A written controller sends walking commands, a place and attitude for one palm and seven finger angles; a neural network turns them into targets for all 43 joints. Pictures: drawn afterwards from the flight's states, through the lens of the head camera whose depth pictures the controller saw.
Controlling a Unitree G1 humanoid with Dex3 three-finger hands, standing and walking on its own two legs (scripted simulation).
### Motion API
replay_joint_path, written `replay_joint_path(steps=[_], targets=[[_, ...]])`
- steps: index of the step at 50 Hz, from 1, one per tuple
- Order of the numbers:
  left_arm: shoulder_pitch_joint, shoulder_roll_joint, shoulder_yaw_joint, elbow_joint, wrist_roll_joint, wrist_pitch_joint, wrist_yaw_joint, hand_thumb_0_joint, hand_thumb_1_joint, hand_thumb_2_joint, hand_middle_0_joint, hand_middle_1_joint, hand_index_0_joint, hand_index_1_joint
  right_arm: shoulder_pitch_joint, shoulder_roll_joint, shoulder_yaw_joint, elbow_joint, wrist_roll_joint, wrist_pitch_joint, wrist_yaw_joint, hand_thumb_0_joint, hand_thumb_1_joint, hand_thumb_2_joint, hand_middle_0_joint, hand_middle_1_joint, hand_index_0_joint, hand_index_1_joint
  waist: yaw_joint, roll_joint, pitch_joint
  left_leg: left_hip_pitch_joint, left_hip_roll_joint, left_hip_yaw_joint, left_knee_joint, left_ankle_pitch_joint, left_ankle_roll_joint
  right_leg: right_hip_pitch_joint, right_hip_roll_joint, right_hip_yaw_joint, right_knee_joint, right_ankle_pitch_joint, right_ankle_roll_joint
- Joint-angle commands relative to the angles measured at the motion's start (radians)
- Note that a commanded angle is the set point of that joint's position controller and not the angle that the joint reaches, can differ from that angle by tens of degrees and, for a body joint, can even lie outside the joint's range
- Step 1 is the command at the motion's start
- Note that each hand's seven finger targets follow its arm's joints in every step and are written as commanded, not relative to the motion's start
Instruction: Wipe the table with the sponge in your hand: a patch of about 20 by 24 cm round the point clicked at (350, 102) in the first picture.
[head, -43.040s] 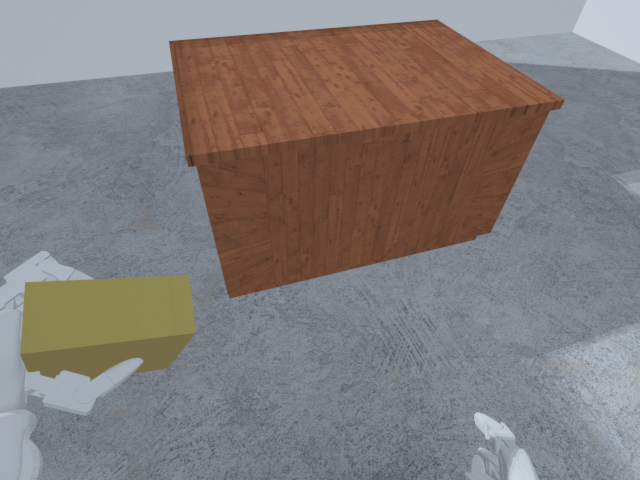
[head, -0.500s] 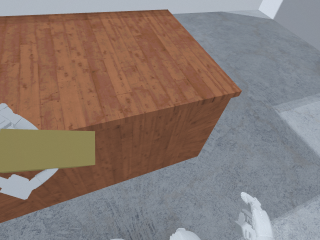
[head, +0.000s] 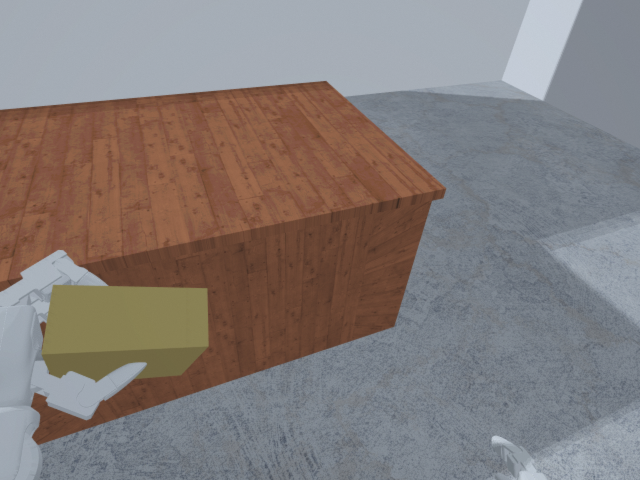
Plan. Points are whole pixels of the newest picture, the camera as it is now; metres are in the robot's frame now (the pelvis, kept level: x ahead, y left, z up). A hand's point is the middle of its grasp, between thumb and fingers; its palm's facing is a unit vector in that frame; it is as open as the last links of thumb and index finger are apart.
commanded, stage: stop stepping back and stand still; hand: left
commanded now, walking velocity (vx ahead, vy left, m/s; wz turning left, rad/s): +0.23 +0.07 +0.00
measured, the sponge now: (151, 337) +0.22 +0.19 +0.14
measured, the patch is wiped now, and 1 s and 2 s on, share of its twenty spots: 1.00 1.00 1.00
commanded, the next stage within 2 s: stand and wait in 0.60 s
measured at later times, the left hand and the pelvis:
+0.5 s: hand (74, 411) +0.14 +0.21 +0.17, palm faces +0.35 -0.87 -0.35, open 9.6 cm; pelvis -0.06 -0.01 -0.01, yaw +0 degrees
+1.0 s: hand (64, 368) +0.16 +0.23 +0.18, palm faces +0.44 -0.81 -0.38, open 9.6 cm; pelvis -0.04 -0.02 +0.01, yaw +1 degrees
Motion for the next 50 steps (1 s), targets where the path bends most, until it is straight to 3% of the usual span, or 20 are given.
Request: replay_joint_path(steps=[1, 2, 3, 5, 9, 11, 12, 13, 18, 20, 22, 24, 26, 32, 34, 35, 39, 41, 43, 50], targets=[[-0.077, 0.203, 0.149, -0.32, -0.018, -0.069, 0.054, 0.0, 0.1, 1.3, -1.2, -1.6, -1.2, -1.6, -0.124, -0.12, -0.031, -0.201, -0.016, -0.094, -0.033, 0.0, -0.9, -0.9, 0.2, 0.3, 0.2, 0.3, 0.007, 0.324, -0.029, 0.168, 0.12, -0.2, -0.585, -0.195, 0.091, -0.033, 0.003, 0.077, 0.238, -0.344, 0.018], [-0.099, 0.216, 0.155, -0.361, -0.01, -0.074, 0.057, 0.0, 0.1, 1.3, -1.2, -1.6, -1.2, -1.6, -0.139, -0.115, -0.037, -0.207, -0.011, -0.105, -0.028, 0.0, -0.9, -0.9, 0.2, 0.3, 0.2, 0.3, 0.006, 0.437, 0.009, 0.193, 0.251, -0.354, -0.604, -0.133, 0.151, -0.194, 0.057, 0.014, 0.49, -0.353, 0.055], [-0.08, 0.242, 0.19, -0.333, -0.004, -0.076, 0.064, 0.0, 0.1, 1.3, -1.2, -1.6, -1.2, -1.6, -0.15, -0.105, -0.047, -0.209, -0.004, -0.115, -0.028, 0.0, -0.9, -0.9, 0.2, 0.3, 0.2, 0.3, 0.011, 0.345, 0.013, 0.215, 0.295, -0.388, -0.591, 0.026, 0.174, -0.282, 0.025, 0.084, 0.605, -0.33, 0.051], [-0.06, 0.233, 0.183, -0.281, -0.007, -0.067, 0.061, 0.0, 0.1, 1.3, -1.2, -1.6, -1.2, -1.6, -0.12, -0.088, -0.035, -0.148, 0.002, -0.125, -0.01, 0.0, -0.9, -0.9, 0.2, 0.3, 0.2, 0.3, -0.001, 0.227, 0.116, 0.159, 0.271, -0.35, -0.523, 0.195, 0.177, -0.322, -0.055, 0.173, 0.576, -0.265, 0.046], [-0.116, 0.173, 0.146, -0.098, -0.02, -0.052, 0.037, 0.0, 0.1, 1.3, -1.2, -1.6, -1.2, -1.6, -0.131, -0.129, -0.037, -0.129, -0.007, -0.117, -0.018, 0.0, -0.9, -0.9, 0.2, 0.3, 0.2, 0.3, 0.032, 0.134, 0.197, -0.118, 0.197, -0.156, -0.459, -0.021, 0.079, 0.135, -0.04, 0.075, 0.106, -0.157, 0.047], [-0.113, 0.141, 0.108, -0.064, -0.011, -0.041, 0.032, 0.0, 0.1, 1.3, -1.2, -1.6, -1.2, -1.6, -0.15, -0.121, -0.035, -0.139, -0.015, -0.107, -0.029, 0.0, -0.9, -0.9, 0.2, 0.3, 0.2, 0.3, 0.055, -0.034, 0.178, -0.245, 0.045, -0.036, -0.106, -0.204, 0.033, 0.348, -0.007, 0.058, -0.142, -0.135, 0.038], [-0.12, 0.163, 0.104, -0.06, -0.005, -0.037, 0.025, 0.0, 0.1, 1.3, -1.2, -1.6, -1.2, -1.6, -0.171, -0.112, -0.048, -0.151, -0.011, -0.096, -0.025, 0.0, -0.9, -0.9, 0.2, 0.3, 0.2, 0.3, 0.052, -0.331, 0.146, -0.347, -0.052, 0.035, 0.25, -0.207, 0.004, 0.343, -0.202, 0.395, -0.294, -0.336, -0.028], [-0.145, 0.158, 0.1, -0.058, -0.008, -0.046, 0.013, 0.0, 0.1, 1.3, -1.2, -1.6, -1.2, -1.6, -0.187, -0.123, -0.052, -0.157, -0.006, -0.093, -0.021, 0.0, -0.9, -0.9, 0.2, 0.3, 0.2, 0.3, 0.027, -0.346, 0.135, -0.359, -0.066, -0.107, 0.454, -0.097, -0.01, 0.211, -0.345, 0.708, -0.422, -0.45, -0.069], [-0.18, 0.223, 0.151, -0.331, -0.013, -0.099, 0.009, 0.0, 0.1, 1.3, -1.2, -1.6, -1.2, -1.6, -0.158, -0.081, -0.043, -0.13, -0.014, -0.066, 0.0, 0.0, -0.9, -0.9, 0.2, 0.3, 0.2, 0.3, -0.022, -0.095, 0.061, 0.041, 0.034, -0.048, 0.18, 0.045, -0.012, -0.164, -0.267, 0.341, -0.348, -0.522, -0.078], [-0.112, 0.21, 0.138, -0.369, -0.008, -0.089, 0.036, 0.0, 0.1, 1.3, -1.2, -1.6, -1.2, -1.6, -0.175, -0.061, -0.025, -0.135, -0.019, -0.074, -0.015, 0.0, -0.9, -0.9, 0.2, 0.3, 0.2, 0.3, -0.009, -0.089, 0.039, 0.2, 0.008, 0.011, -0.057, -0.011, 0.005, -0.212, -0.237, 0.257, -0.299, -0.566, -0.059], [-0.075, 0.199, 0.139, -0.381, -0.007, -0.084, 0.063, 0.0, 0.1, 1.3, -1.2, -1.6, -1.2, -1.6, -0.159, -0.08, -0.02, -0.14, -0.032, -0.085, -0.032, 0.0, -0.9, -0.9, 0.2, 0.3, 0.2, 0.3, -0.009, 0.101, 0.041, 0.212, -0.006, -0.003, -0.316, -0.106, 0.018, -0.149, -0.152, 0.19, -0.113, -0.552, -0.03], [-0.136, 0.179, 0.137, -0.381, -0.006, -0.076, 0.082, 0.0, 0.1, 1.3, -1.2, -1.6, -1.2, -1.6, -0.167, -0.118, -0.025, -0.161, -0.025, -0.096, -0.035, 0.0, -0.9, -0.9, 0.2, 0.3, 0.2, 0.3, -0.009, 0.438, 0.107, 0.064, 0.281, -0.467, -0.672, -0.469, 0.143, -0.182, 0.053, 0.032, 0.459, -0.377, 0.056], [-0.177, 0.202, 0.171, -0.236, 0.009, -0.068, 0.076, 0.0, 0.1, 1.3, -1.2, -1.6, -1.2, -1.6, -0.141, -0.091, -0.043, -0.128, -0.014, -0.104, -0.017, 0.0, -0.9, -0.9, 0.2, 0.3, 0.2, 0.3, 0.002, 0.207, 0.126, -0.037, 0.268, -0.389, -0.632, -0.308, 0.15, -0.148, -0.001, 0.115, 0.621, -0.273, 0.057], [-0.049, 0.104, 0.08, -0.084, -0.01, -0.027, 0.052, 0.0, 0.1, 1.3, -1.2, -1.6, -1.2, -1.6, -0.175, -0.092, -0.015, -0.163, -0.01, -0.081, -0.014, 0.0, -0.9, -0.9, 0.2, 0.3, 0.2, 0.3, 0.03, 0.085, 0.156, -0.118, 0.092, -0.121, -0.339, -0.112, 0.013, 0.267, 0.022, 0.016, -0.156, -0.108, 0.048], [-0.066, 0.133, 0.076, -0.13, -0.004, -0.036, 0.034, 0.0, 0.1, 1.3, -1.2, -1.6, -1.2, -1.6, -0.196, -0.087, -0.031, -0.172, -0.012, -0.068, -0.003, 0.0, -0.9, -0.9, 0.2, 0.3, 0.2, 0.3, 0.021, -0.191, 0.132, -0.232, -0.024, -0.014, 0.084, -0.047, -0.034, 0.266, -0.226, 0.428, -0.337, -0.184, -0.069], [-0.142, 0.167, 0.104, -0.196, -0.013, -0.056, 0.035, 0.0, 0.1, 1.3, -1.2, -1.6, -1.2, -1.6, -0.209, -0.076, -0.028, -0.169, -0.014, -0.07, -0.002, 0.0, -0.9, -0.9, 0.2, 0.3, 0.2, 0.3, 0.019, -0.205, 0.107, -0.258, -0.02, -0.037, 0.207, -0.016, -0.043, 0.275, -0.323, 0.527, -0.373, -0.08, -0.117], [-0.146, 0.226, 0.161, -0.363, -0.007, -0.085, 0.05, 0.0, 0.1, 1.3, -1.2, -1.6, -1.2, -1.6, -0.193, -0.078, -0.038, -0.156, -0.019, -0.071, -0.004, 0.0, -0.9, -0.9, 0.2, 0.3, 0.2, 0.3, 0.006, -0.055, 0.049, 0.024, 0.046, -0.083, -0.073, 0.047, -0.026, 0.112, -0.274, 0.329, -0.269, -0.117, -0.099], [-0.078, 0.196, 0.151, -0.371, -0.008, -0.089, 0.07, 0.0, 0.1, 1.3, -1.2, -1.6, -1.2, -1.6, -0.188, -0.078, -0.031, -0.151, -0.03, -0.066, -0.02, 0.0, -0.9, -0.9, 0.2, 0.3, 0.2, 0.3, -0.003, 0.076, 0.054, 0.174, 0.016, -0.066, -0.312, 0.127, -0.024, 0.062, -0.172, 0.212, -0.177, -0.194, -0.041], [-0.051, 0.165, 0.129, -0.357, -0.008, -0.083, 0.087, 0.0, 0.1, 1.3, -1.2, -1.6, -1.2, -1.6, -0.203, -0.111, -0.036, -0.171, -0.031, -0.066, -0.029, 0.0, -0.9, -0.9, 0.2, 0.3, 0.2, 0.3, 0.018, 0.306, 0.11, 0.122, 0.16, -0.32, -0.526, -0.002, 0.023, 0.039, -0.025, 0.107, 0.005, -0.177, 0.03], [-0.04, 0.117, 0.105, -0.151, -0.003, -0.064, 0.074, 0.0, 0.1, 1.3, -1.2, -1.6, -1.2, -1.6, -0.185, -0.088, -0.037, -0.148, -0.015, -0.081, -0.018, 0.0, -0.9, -0.9, 0.2, 0.3, 0.2, 0.3, 0.013, -0.008, 0.049, 0.081, 0.042, -0.118, -0.318, 0.269, -0.031, 0.234, -0.066, 0.185, -0.168, 0.12, 0.03]])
